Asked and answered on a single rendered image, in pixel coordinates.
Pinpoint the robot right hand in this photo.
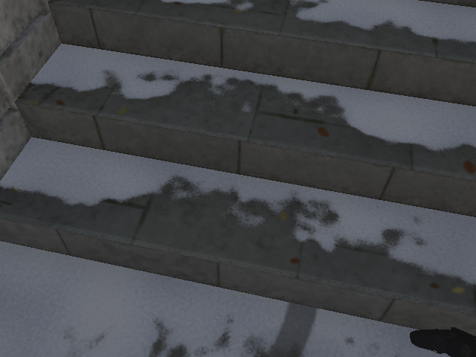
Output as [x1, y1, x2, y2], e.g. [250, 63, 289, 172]
[410, 327, 476, 357]

